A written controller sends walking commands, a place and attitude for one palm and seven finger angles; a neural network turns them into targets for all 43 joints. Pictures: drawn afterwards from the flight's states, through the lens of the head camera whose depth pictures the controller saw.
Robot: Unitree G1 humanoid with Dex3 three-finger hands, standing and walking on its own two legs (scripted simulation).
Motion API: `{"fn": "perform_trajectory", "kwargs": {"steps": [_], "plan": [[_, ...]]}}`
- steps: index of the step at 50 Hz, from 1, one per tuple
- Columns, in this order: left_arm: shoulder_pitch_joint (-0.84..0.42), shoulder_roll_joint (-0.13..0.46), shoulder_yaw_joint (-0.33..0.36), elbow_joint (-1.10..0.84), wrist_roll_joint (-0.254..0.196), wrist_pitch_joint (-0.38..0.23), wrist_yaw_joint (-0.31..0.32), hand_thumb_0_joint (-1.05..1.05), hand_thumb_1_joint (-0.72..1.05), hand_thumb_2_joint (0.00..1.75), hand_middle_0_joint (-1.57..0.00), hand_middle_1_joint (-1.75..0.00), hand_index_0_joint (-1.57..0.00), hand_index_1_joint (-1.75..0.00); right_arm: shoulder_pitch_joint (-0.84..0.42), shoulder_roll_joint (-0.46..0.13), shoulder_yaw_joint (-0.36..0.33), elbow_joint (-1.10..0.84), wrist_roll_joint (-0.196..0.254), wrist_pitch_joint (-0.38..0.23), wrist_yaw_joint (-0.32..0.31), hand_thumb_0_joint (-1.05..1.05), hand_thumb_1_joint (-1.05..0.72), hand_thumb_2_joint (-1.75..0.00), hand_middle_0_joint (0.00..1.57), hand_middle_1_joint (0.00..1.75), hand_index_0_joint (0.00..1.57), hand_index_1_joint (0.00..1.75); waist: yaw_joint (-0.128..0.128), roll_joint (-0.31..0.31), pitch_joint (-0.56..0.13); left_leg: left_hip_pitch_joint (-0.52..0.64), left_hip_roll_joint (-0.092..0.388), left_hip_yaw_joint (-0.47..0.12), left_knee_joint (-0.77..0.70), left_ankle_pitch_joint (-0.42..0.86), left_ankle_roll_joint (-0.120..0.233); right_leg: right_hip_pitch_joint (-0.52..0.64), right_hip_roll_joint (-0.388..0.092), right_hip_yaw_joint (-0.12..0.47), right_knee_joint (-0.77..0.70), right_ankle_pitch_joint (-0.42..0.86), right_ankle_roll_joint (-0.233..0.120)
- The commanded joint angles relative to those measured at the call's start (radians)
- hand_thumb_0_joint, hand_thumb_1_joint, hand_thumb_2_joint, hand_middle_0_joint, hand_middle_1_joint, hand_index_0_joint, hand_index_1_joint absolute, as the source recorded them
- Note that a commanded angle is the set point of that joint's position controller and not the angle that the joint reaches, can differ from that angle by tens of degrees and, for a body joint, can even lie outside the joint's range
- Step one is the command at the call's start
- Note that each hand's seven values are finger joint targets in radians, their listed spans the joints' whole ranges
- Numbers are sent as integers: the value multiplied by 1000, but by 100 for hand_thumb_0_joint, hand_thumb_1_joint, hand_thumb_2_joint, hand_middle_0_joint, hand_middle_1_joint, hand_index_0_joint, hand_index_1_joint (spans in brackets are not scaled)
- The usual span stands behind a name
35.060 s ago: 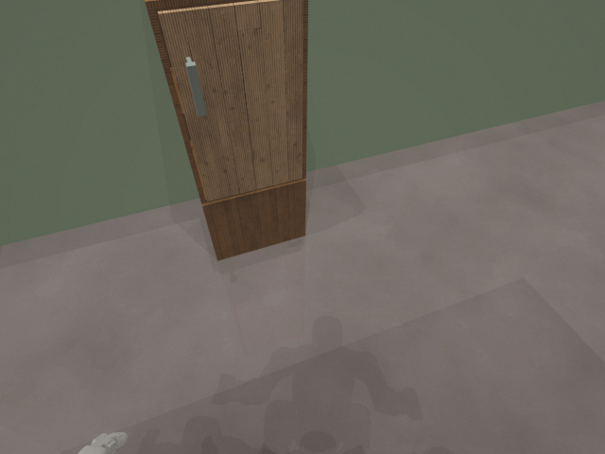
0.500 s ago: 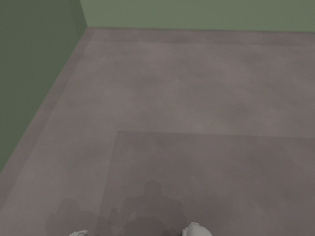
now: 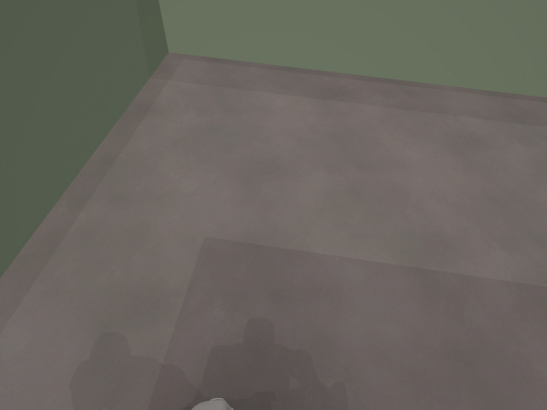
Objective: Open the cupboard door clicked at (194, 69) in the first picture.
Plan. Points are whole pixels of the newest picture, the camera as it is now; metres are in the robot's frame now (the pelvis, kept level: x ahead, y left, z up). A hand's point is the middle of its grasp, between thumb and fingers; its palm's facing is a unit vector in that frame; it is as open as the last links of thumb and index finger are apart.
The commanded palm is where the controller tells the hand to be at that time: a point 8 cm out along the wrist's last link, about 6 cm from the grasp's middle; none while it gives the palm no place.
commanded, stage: turn to face it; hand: left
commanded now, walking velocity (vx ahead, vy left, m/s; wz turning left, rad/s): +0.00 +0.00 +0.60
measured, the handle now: out of the picture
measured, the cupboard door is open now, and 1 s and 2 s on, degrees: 50 50 50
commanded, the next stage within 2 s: none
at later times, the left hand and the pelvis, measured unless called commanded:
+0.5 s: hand out of the picture +0.10 +0.16 -0.14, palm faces +0.29 -0.91 -0.29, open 7.3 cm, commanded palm none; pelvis +0.07 -0.06 +0.01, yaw +18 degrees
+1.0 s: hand out of the picture +0.07 +0.14 -0.15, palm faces +0.56 -0.76 -0.33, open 7.4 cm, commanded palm none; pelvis +0.12 -0.09 +0.00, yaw +36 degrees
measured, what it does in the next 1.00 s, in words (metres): walks ahead, turning left: right foot, then left foot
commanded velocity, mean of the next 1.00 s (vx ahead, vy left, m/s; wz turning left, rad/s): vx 0.00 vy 0.00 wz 0.60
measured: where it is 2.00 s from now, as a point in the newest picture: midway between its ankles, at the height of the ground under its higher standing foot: outside the picture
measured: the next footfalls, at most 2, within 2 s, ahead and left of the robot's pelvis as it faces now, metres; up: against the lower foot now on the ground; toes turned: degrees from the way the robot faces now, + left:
right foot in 0.36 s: +0.12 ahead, -0.17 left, +0.00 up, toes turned +10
left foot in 0.68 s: +0.08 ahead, +0.08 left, +0.00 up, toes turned +30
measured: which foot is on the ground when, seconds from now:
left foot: down 0.00-0.36, up 0.38-0.66, down 0.68-0.94, up 0.96-1.00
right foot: down 0.00-0.00, up 0.02-0.34, down 0.36-0.68, up 0.70-0.92, down 0.94-1.00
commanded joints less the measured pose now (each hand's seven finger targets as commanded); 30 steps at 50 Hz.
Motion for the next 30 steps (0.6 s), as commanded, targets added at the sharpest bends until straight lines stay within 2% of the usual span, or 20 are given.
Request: {"fn": "perform_trajectory", "kwargs": {"steps": [1, 2, 3, 4, 7, 9, 13, 15, 16, 17, 18, 19, 20, 21, 22, 23, 25, 27, 29, 30], "plan": [[-6, 133, 25, -122, -10, 12, 16, 0, 90, 90, -20, -30, -20, -30, 268, -242, -44, 14, -8, 7, -31, 0, -90, -90, 20, 30, 20, 30, -84, 227, -225, 393, 363, -503, -182, 541, 259, -373, -14, 171, 668, -251, 37], [-63, 118, 27, -153, -6, 20, 12, 0, 90, 90, -20, -30, -20, -30, 197, -226, -45, -20, -7, 8, -36, 0, -90, -90, 20, 30, 20, 30, -60, 150, -114, 285, 349, -521, -218, 361, 252, -455, -43, 185, 692, -184, 46], [-87, 110, 32, -151, -1, 26, 8, 0, 90, 90, -20, -30, -20, -30, 146, -205, -41, -42, -8, 8, -41, 0, -90, -90, 20, 30, 20, 30, -43, 160, -97, 208, 313, -507, -244, 251, 221, -470, -61, 203, 692, -131, 54], [-90, 112, 37, -147, -1, 36, 4, 0, 90, 90, -20, -30, -20, -30, 97, -184, -34, -58, -8, 9, -43, 0, -90, -90, 20, 30, 20, 30, -21, 162, -75, 141, 275, -451, -269, 166, 191, -444, -68, 216, 665, -78, 60], [-51, 96, 40, -150, -1, 55, -5, 0, 90, 90, -20, -30, -20, -30, 27, -193, -38, -87, -8, 10, -40, 0, -90, -90, 20, 30, 20, 30, 11, 142, -117, 103, 190, -339, -271, 66, 140, -364, -45, 195, 512, -8, 67], [-51, 99, 43, -165, -1, 64, -4, 0, 90, 90, -20, -30, -20, -30, 11, -207, -49, -104, -10, 19, -35, 0, -90, -90, 20, 30, 20, 30, 9, 152, -151, 108, 171, -349, -278, -34, 138, -341, -30, 179, 427, -8, 69], [-69, 106, 46, -200, 1, 64, 0, 0, 90, 90, -20, -30, -20, -30, -14, -223, -70, -127, -13, 42, -27, 0, -90, -90, 20, 30, 20, 30, 6, 158, -131, 47, 147, -408, -271, -182, 127, -248, 6, 156, 219, 12, 65], [-19, 121, 54, -195, 0, 58, 2, 0, 90, 90, -20, -30, -20, -30, -44, -219, -78, -145, -7, 53, -24, 0, -90, -90, 20, 30, 20, 30, 35, 128, -120, -40, 105, -401, -225, -230, 95, -109, 21, 140, 32, 115, 61], [21, 155, 64, -194, 5, 52, 7, 0, 90, 90, -20, -30, -20, -30, -65, -193, -78, -160, -2, 56, -19, 0, -90, -90, 20, 30, 20, 30, 61, 54, -112, -119, 42, -352, -149, -275, 52, -16, -31, 188, -117, 115, 46], [46, 247, 81, -204, 20, 43, 15, 0, 90, 90, -20, -30, -20, -30, -75, -131, -70, -182, 7, 59, -13, 0, -90, -90, 20, 30, 20, 30, 81, -189, -98, -280, -79, -208, 73, -385, -23, 59, -258, 445, -295, -23, -29], [7, 306, 84, -227, 21, 45, 20, 0, 90, 90, -20, -30, -20, -30, -123, -116, -70, -206, 4, 53, -6, 0, -90, -90, 20, 30, 20, 30, 94, -335, -54, -292, -112, -104, 369, -507, -57, -64, -484, 635, -375, 52, -127], [-67, 277, 71, -246, 15, 44, 22, 0, 90, 90, -20, -30, -20, -30, -100, -144, -74, -199, -2, 56, 1, 0, -90, -90, 20, 30, 20, 30, 43, -217, -42, -241, -58, -154, 524, -468, -45, -154, -466, 533, -339, 123, -154], [-127, 236, 65, -265, 16, 39, 23, 0, 90, 90, -20, -30, -20, -30, -64, -130, -74, -178, -2, 63, 6, 0, -90, -90, 20, 30, 20, 30, 6, -193, -44, -216, -43, -146, 588, -404, -52, -180, -397, 444, -299, 187, -141], [-151, 218, 57, -268, 12, 39, 22, 0, 90, 90, -20, -30, -20, -30, -53, -114, -72, -159, -5, 71, 9, 0, -90, -90, 20, 30, 20, 30, -9, -213, -52, -211, -31, -121, 622, -370, -65, -160, -338, 360, -251, 314, -120], [-164, 206, 53, -270, 12, 40, 24, 0, 90, 90, -20, -30, -20, -30, -45, -108, -67, -158, -1, 74, 13, 0, -90, -90, 20, 30, 20, 30, -17, -217, -56, -199, -16, -99, 584, -362, -73, -127, -321, 267, -213, 457, -110], [-142, 201, 49, -264, 13, 35, 21, 0, 90, 90, -20, -30, -20, -30, -59, -93, -57, -164, 1, 70, 16, 0, -90, -90, 20, 30, 20, 30, -5, -224, -51, -191, -22, -69, 498, -366, -80, -72, -297, 197, -174, 615, -95], [-59, 221, 55, -242, 15, 32, 21, 0, 90, 90, -20, -30, -20, -30, -112, -73, -42, -179, 5, 61, 18, 0, -90, -90, 20, 30, 20, 30, 37, -210, -81, -158, -41, -16, 303, -368, -82, 45, -289, 155, -97, 844, -81], [-7, 245, 60, -223, 17, 32, 18, 0, 90, 90, -20, -30, -20, -30, -146, -67, -33, -188, 8, 55, 20, 0, -90, -90, 20, 30, 20, 30, 64, -191, -86, -114, -64, 21, 187, -359, -75, 94, -301, 144, -56, 944, -77], [-3, 276, 67, -222, 15, 32, 16, 0, 90, 90, -20, -30, -20, -30, -130, -81, -29, -190, 9, 52, 18, 0, -90, -90, 20, 30, 20, 30, 56, -197, -106, -40, -81, 42, 87, -324, -64, 89, -316, 128, -8, 992, -72], [-20, 281, 70, -226, 10, 32, 14, 0, 90, 90, -20, -30, -20, -30, -97, -97, -32, -186, 7, 51, 15, 0, -90, -90, 20, 30, 20, 30, 34, -197, -122, 26, -88, 46, 20, -271, -56, 69, -310, 108, 35, 994, -55]]}}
